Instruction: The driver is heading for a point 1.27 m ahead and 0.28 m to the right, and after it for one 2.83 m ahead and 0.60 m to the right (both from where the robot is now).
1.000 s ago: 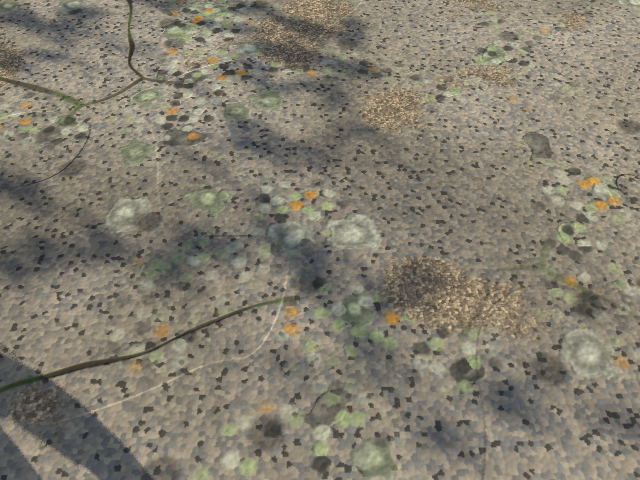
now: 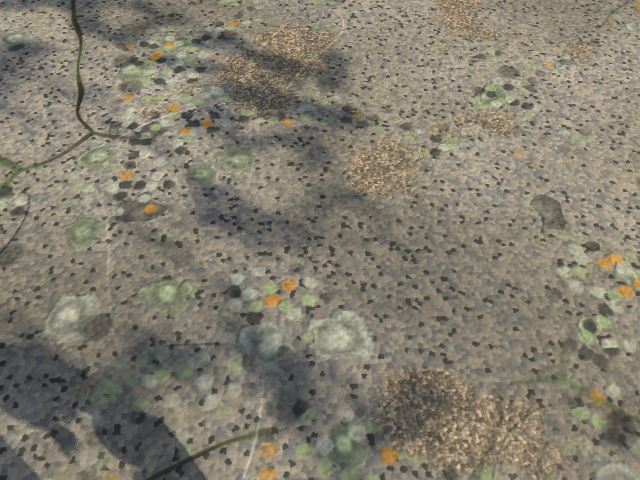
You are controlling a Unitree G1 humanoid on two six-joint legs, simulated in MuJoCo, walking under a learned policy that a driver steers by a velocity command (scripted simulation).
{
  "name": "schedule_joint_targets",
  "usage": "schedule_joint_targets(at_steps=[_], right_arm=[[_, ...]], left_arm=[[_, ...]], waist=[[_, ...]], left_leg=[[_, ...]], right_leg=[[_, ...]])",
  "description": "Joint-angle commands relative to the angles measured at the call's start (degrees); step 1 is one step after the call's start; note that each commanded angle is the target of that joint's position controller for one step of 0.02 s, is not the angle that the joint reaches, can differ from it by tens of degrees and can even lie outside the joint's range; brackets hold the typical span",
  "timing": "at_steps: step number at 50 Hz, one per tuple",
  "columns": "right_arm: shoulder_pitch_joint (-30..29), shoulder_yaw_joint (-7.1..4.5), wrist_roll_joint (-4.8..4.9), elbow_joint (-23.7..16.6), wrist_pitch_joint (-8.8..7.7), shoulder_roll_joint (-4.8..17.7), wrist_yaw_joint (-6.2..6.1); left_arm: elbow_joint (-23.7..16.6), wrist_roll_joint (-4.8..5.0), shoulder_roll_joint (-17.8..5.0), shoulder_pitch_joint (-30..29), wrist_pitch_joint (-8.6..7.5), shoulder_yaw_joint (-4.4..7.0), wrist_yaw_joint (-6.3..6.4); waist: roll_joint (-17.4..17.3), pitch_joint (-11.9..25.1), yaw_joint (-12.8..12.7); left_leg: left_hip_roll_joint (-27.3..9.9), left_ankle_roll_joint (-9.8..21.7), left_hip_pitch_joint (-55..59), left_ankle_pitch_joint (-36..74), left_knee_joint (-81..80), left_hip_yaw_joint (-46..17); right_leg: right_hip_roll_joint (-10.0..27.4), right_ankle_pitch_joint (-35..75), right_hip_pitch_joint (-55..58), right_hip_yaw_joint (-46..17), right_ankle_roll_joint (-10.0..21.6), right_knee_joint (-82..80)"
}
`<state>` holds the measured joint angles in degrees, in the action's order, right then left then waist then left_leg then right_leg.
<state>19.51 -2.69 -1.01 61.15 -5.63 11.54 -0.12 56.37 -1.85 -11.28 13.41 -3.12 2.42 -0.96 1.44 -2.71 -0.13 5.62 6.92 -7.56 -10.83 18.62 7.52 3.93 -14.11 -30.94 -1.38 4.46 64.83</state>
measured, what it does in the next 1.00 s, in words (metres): walks ahead, turning right: right foot, then left foot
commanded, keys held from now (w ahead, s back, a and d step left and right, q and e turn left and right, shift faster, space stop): w+e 0.62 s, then w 0.38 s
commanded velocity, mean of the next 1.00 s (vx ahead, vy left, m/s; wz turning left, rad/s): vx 0.50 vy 0.00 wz -0.39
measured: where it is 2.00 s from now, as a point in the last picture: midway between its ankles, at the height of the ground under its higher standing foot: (445, 285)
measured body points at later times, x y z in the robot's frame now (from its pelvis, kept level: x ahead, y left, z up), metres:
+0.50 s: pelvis +0.28 -0.06 -0.01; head +0.31 -0.07 +0.44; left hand +0.39 +0.19 -0.15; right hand +0.31 -0.33 -0.14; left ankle +0.29 +0.09 -0.65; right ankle +0.29 -0.09 -0.74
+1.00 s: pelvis +0.58 -0.09 -0.01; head +0.61 -0.09 +0.44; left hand +0.71 +0.14 -0.15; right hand +0.57 -0.38 -0.12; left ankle +0.65 -0.05 -0.74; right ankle +0.43 -0.15 -0.65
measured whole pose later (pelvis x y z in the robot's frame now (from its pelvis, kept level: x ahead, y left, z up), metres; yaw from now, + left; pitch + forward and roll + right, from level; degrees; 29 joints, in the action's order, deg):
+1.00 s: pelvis +0.58 -0.09 -0.01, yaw -25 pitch +0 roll +0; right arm 12.2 -2.5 -1.5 48.5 -4.1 13.8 0.5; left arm 52.4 -1.6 -14.9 19.3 -3.4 3.1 -0.5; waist 1.9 -2.7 -1.4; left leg 3.0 4.3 -16.8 -9.5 26.0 4.0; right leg -2.7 -19.3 -20.0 -3.2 4.8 65.8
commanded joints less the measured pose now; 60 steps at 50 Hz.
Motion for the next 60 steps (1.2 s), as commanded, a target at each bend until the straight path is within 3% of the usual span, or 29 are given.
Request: schedule_joint_targets(at_steps=[1, 5, 10, 13, 15, 16, 17, 18, 19, 20, 21, 22, 24, 27, 32, 37, 40, 41, 42, 43, 44, 45, 46, 47, 48, 50, 52, 56, 60], right_arm=[[3.02, -0.29, -0.04, -1.78, -1.43, 4.48, -0.29], [5.66, 0.34, 0.14, -1.86, -1.54, 3.85, -0.58], [10.69, 0.49, -0.03, -0.41, -1.19, 4.94, -1.74], [9.50, 0.01, -0.18, -0.60, -0.60, 7.10, -2.82], [7.82, -0.57, -0.49, -1.55, 0.26, 8.63, -2.91], [6.00, -0.80, -0.20, -2.67, 0.45, 9.16, -2.47], [5.56, -0.37, -0.32, -5.20, 0.15, 6.43, -1.81], [6.07, -0.25, 1.10, -9.06, -0.21, 3.92, -0.66], [-0.58, -0.66, 0.12, -10.28, -0.85, 6.99, -0.36], [-3.14, -0.67, 0.63, -11.74, -1.63, 7.13, -0.02], [-2.72, -0.76, 0.55, -11.29, -1.69, 6.78, -0.15], [-2.43, -0.77, -0.46, -11.47, -0.74, 6.30, -0.21], [-1.44, -0.59, -1.77, -11.93, 1.54, 5.00, 0.19], [-6.63, -0.51, -1.87, -14.73, 3.04, 4.87, 0.69], [-18.32, -0.10, -1.37, -19.58, 3.33, 5.38, 1.20], [-25.88, 0.94, -0.83, -22.63, 2.43, 5.05, 1.81], [-20.16, 0.25, -0.58, -21.76, 1.66, 7.43, 1.45], [-14.62, -0.41, -0.43, -20.03, 1.35, 8.90, 0.95], [-6.13, -1.02, -0.33, -17.41, 0.85, 9.95, 0.31], [2.48, -1.80, -1.44, -15.89, 0.33, 12.56, -0.54], [7.24, -3.57, -2.69, -15.35, 0.62, 18.99, -0.52], [4.39, -3.15, -1.05, -14.84, 1.60, 15.20, 0.31], [-2.13, -2.18, -0.27, -15.94, 1.72, 11.23, 0.50], [-5.48, -1.36, -0.35, -16.22, 1.45, 8.03, 0.77], [-5.62, -0.95, -0.52, -15.51, 1.10, 7.04, 0.71], [-3.97, -0.51, -0.11, -13.57, 0.30, 6.13, 0.64], [-1.32, -0.72, 0.40, -12.07, -0.57, 6.89, 0.86], [2.83, -0.84, 0.62, -10.12, -0.54, 7.52, 0.87], [6.64, -0.79, 0.76, -8.51, -0.39, 7.85, 0.77]], left_arm=[[-1.67, 0.01, -1.76, 2.22, 1.34, 0.42, -0.70], [-5.13, 0.71, -0.99, -7.13, 0.83, -0.18, -1.23], [-8.46, 0.61, -0.77, -14.81, 0.53, -0.77, -1.40], [-7.72, 0.22, -2.52, -9.86, 0.46, 0.18, -0.91], [-4.52, 0.03, -5.09, 0.82, 0.17, 1.68, -0.55], [-2.47, -0.66, -7.18, 8.09, -0.11, 2.85, -0.32], [-2.08, -1.01, -12.37, 12.56, 0.03, 4.45, 0.27], [-3.13, -0.36, -15.43, 10.59, 0.82, 5.24, 0.09], [-2.99, 1.01, -13.43, 8.41, 1.25, 4.84, 0.17], [-3.56, 1.22, -11.13, 5.09, 1.20, 4.24, 0.36], [-3.72, 0.99, -8.60, 2.80, 0.95, 3.60, 0.42], [-3.98, 1.35, -7.56, 1.84, 0.50, 3.18, 0.78], [-3.88, 1.86, -7.47, 2.54, -0.70, 2.80, 1.05], [-3.55, 2.02, -10.16, 5.98, -1.35, 3.29, 1.07], [-3.58, 1.84, -10.21, 12.35, -0.70, 3.17, 1.05], [-2.92, 1.06, -9.53, 16.25, -0.89, 2.47, 1.80], [-3.58, 0.72, -11.56, 13.01, -1.48, 2.63, 2.30], [-3.69, 0.53, -12.39, 12.06, -1.71, 2.79, 2.23], [-3.72, 0.48, -12.75, 11.02, -1.83, 2.81, 1.89], [-4.76, 0.80, -10.90, 11.38, -2.06, 2.27, 1.52], [-4.85, 3.33, -4.82, 20.81, -1.82, 1.18, 1.19], [-3.94, 1.58, -9.19, 19.89, -1.61, 1.71, 1.41], [-5.04, 0.73, -9.79, 13.89, -1.34, 1.95, 1.28], [-6.14, 0.42, -9.13, 9.57, -1.45, 1.63, 0.85], [-6.70, 0.29, -8.33, 7.96, -1.15, 1.56, 0.45], [-6.44, -0.50, -6.95, 9.16, 0.02, 1.20, -0.26], [-6.66, -0.69, -6.09, 8.50, 0.57, 0.95, -0.69], [-9.95, -0.56, -5.52, -1.58, 0.81, 0.31, -1.17], [-12.65, -0.08, -3.87, -10.35, 0.49, -0.76, -1.36]], waist=[[-3.69, -3.48, -1.37], [-4.08, -4.12, 0.65], [-4.67, -4.05, 2.95], [-7.08, -0.22, -0.25], [-8.05, 5.39, -4.85], [-6.83, 8.45, -8.92], [1.08, 13.17, -9.58], [11.15, 17.01, -5.63], [0.24, 10.41, -5.73], [-1.34, 5.21, -4.11], [-5.59, 1.59, -1.18], [-5.99, 0.65, 0.53], [-3.62, 1.41, 2.15], [-1.11, 0.79, 1.39], [1.88, 0.54, -3.06], [2.90, -0.55, -5.99], [3.69, 0.52, -1.92], [3.92, 3.06, 0.43], [2.19, 7.22, 4.55], [-0.97, 13.38, 7.66], [-15.42, 22.47, 4.71], [-10.77, 19.96, 3.71], [-5.41, 8.64, 1.78], [-1.74, 4.14, 1.37], [-2.98, 1.86, 0.50], [-5.88, 1.69, -1.31], [-6.12, 1.91, -1.74], [-5.48, -0.81, -0.05], [-5.55, -1.46, 2.18]], left_leg=[[-16.50, 3.68, -2.41, 10.36, -13.03, -10.24], [-14.73, 0.52, 0.67, 20.91, -12.30, -3.54], [-17.12, -0.40, 10.98, 34.87, -8.49, 0.75], [-18.87, -1.19, 16.06, 58.07, 2.20, 3.18], [-19.59, -0.96, 15.04, 60.26, 18.29, 3.94], [-18.66, -1.47, 7.80, 49.73, 31.34, 4.92], [-14.44, -2.52, -6.12, 15.66, 50.33, 5.29], [-1.62, -4.82, -29.14, -20.76, 67.84, -2.71], [-6.75, -3.76, -36.24, -14.18, 66.26, -10.28], [-8.68, -3.79, -35.71, -8.64, 61.71, -9.99], [-10.35, -4.34, -32.46, -6.50, 56.75, -9.74], [-11.36, -5.41, -29.06, -6.24, 53.35, -9.87], [-11.83, -7.34, -25.21, -6.34, 48.83, -9.22], [-11.74, -9.35, -27.56, -1.75, 42.13, -7.19], [-10.21, -9.70, -32.50, 8.11, 29.24, -6.37], [-7.93, -6.99, -30.65, 11.32, 17.63, -4.95], [-5.82, -3.69, -19.88, 6.91, 11.91, -5.42], [-4.01, -2.62, -13.34, 4.27, 11.10, -5.02], [-3.51, -1.35, -3.70, 5.89, 7.46, -4.57], [-11.65, 0.88, 9.91, 2.33, 7.70, -12.66], [-28.58, 10.03, 26.97, 0.09, 5.82, -39.93], [-29.21, 10.68, 22.95, -7.04, -2.02, -51.20], [-26.95, 9.29, 12.64, -11.83, -3.65, -42.26], [-24.07, 7.70, 5.72, -8.31, -5.32, -34.85], [-21.39, 6.22, 1.96, -2.59, -6.52, -29.13], [-18.20, 4.57, -2.09, 4.70, -8.28, -22.56], [-17.49, 5.10, -1.79, 10.11, -9.34, -19.56], [-16.16, 5.21, 0.32, 12.36, -12.47, -15.47], [-14.70, 3.77, 2.39, 18.42, -11.78, -11.80]], right_leg=[[1.68, 6.17, -5.23, -0.14, -0.69, -3.17], [0.25, 14.58, -6.15, 3.20, -0.97, -16.37], [-2.54, 14.29, -4.73, 8.89, 0.97, -28.28], [-6.93, 6.22, 2.25, 11.52, 4.23, -29.73], [-9.73, 2.54, 13.15, 11.21, 7.27, -32.73], [-8.45, 3.63, 24.19, 7.57, 9.57, -37.91], [5.29, 3.20, 36.59, -9.63, 13.58, -37.85], [17.02, 4.81, 49.33, -41.44, 23.91, -45.76], [14.64, 1.99, 45.08, -34.66, 20.97, -48.73], [13.27, 4.85, 37.75, -28.43, 18.41, -50.55], [10.69, 12.05, 31.02, -23.46, 15.78, -51.79], [8.07, 17.56, 26.48, -19.20, 14.25, -52.05], [4.81, 24.30, 22.76, -14.76, 13.03, -52.30], [2.13, 28.84, 21.32, -12.21, 11.64, -52.69], [0.78, 30.65, 27.38, -13.06, 7.86, -51.50], [2.80, 33.76, 34.33, -13.57, 7.22, -50.66], [4.60, 44.05, 35.03, -13.11, 5.21, -46.50], [4.16, 51.18, 35.23, -12.49, 4.43, -41.11], [1.93, 51.79, 33.88, -10.37, 3.54, -31.35], [-0.55, 37.53, 25.29, -9.07, 2.98, -17.92], [-10.48, 0.11, 7.34, -3.70, -0.03, 4.63], [-10.48, -14.66, -0.37, -5.58, 0.63, 10.34], [-7.03, -9.25, -2.94, -5.80, 0.68, 10.68], [-4.92, -5.48, -2.35, -5.39, 0.67, 7.32], [-3.45, -4.32, -1.28, -4.77, 0.61, 4.65], [-2.09, -3.18, 2.42, -3.42, -0.30, 1.02], [-1.35, -1.81, 1.12, -1.76, -1.08, -0.90], [1.42, 5.72, -6.42, 1.26, -3.02, -9.25], [0.71, 12.29, -4.92, 3.95, -3.83, -22.14]])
